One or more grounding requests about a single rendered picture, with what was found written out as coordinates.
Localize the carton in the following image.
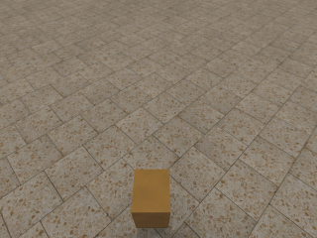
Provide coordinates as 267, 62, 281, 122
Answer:
131, 169, 171, 228

